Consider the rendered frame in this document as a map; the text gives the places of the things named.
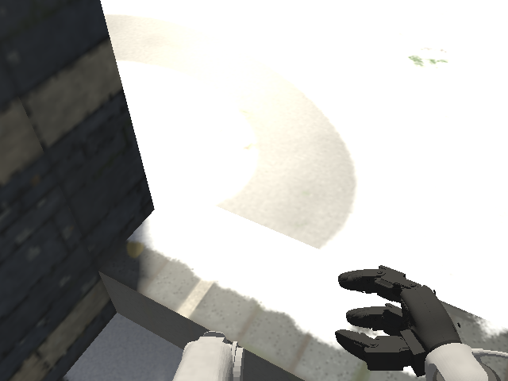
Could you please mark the left robot thigh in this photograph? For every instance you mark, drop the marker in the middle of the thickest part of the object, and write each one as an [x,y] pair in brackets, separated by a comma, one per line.
[211,359]

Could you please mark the robot right hand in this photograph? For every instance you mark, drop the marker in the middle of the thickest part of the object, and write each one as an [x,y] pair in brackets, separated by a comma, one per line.
[416,329]

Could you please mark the robot left shin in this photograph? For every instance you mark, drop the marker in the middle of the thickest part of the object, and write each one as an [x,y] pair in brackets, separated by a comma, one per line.
[209,334]

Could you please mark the robot right forearm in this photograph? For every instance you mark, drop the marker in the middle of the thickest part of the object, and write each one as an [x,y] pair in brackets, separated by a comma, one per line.
[455,362]

